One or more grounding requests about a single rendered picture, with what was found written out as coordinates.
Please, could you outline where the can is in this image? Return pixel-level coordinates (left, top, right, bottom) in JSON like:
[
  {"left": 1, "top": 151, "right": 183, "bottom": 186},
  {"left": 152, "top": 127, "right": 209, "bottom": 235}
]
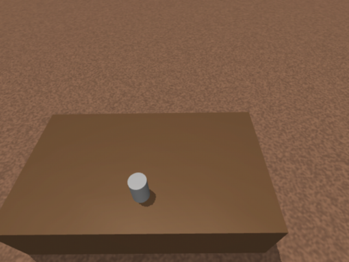
[{"left": 128, "top": 172, "right": 150, "bottom": 203}]

